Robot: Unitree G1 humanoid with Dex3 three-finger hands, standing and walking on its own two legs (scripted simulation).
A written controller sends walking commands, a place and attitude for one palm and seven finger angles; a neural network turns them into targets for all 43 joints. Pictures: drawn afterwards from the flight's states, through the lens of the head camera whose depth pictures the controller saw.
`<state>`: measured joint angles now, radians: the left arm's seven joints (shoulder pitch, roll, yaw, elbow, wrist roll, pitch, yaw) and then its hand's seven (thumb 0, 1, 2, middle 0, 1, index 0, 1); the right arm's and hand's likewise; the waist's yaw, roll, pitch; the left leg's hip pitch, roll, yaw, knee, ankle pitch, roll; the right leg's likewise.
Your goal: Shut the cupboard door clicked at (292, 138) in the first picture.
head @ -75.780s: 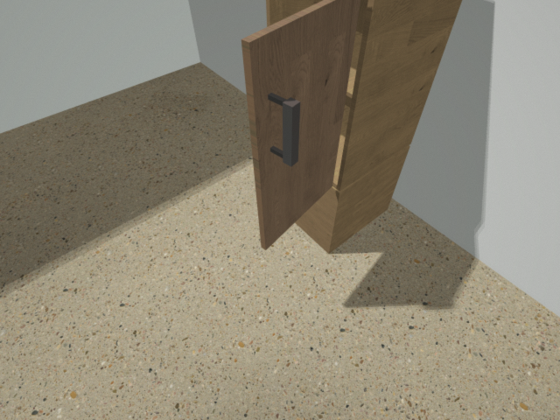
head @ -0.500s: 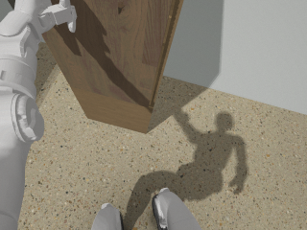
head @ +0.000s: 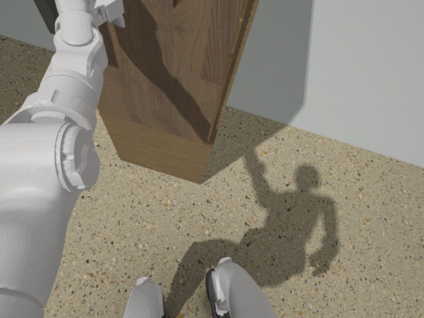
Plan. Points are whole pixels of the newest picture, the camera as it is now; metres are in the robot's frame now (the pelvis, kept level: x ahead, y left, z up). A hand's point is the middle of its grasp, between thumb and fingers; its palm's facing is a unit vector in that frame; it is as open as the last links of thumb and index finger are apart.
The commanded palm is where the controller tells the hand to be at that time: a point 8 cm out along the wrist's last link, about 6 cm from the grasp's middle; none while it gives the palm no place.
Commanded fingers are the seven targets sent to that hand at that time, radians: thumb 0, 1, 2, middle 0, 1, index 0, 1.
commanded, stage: pull the fist back off the door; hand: left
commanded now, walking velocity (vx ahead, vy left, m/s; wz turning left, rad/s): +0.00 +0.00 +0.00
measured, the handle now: out of the picture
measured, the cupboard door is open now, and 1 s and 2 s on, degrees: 0 0 0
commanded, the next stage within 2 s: draw the hand back to the body in 0.64 s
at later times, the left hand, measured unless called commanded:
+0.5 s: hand (138, 20) +0.58 +0.03 +0.14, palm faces -0.03 -1.00 -0.01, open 3.1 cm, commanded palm +0.53 +0.08 +0.15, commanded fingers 0.00 0.90 0.90 -1.30 -1.50 -1.30 -1.50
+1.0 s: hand (106, 47) +0.50 +0.07 +0.16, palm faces -0.03 -1.00 -0.02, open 3.1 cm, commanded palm +0.45 +0.13 +0.18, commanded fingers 0.00 0.90 0.90 -1.30 -1.50 -1.30 -1.50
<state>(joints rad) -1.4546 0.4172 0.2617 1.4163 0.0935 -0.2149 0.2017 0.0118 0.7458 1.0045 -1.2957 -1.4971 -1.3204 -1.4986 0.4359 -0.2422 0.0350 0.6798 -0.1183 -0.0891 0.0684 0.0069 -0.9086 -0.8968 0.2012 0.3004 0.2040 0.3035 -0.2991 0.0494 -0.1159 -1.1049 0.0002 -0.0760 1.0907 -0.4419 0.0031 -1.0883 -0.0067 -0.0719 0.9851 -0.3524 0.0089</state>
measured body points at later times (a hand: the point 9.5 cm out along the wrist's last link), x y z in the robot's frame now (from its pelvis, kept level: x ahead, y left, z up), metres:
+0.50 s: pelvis +0.03 +0.00 +0.03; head +0.15 -0.01 +0.47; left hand +0.57 +0.08 +0.15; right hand -0.04 -0.25 -0.08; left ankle +0.03 +0.11 -0.66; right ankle +0.05 -0.13 -0.66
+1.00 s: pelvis +0.05 -0.01 +0.05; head +0.10 -0.03 +0.50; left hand +0.50 +0.13 +0.17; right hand +0.11 -0.27 -0.07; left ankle +0.03 +0.11 -0.66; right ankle +0.05 -0.13 -0.66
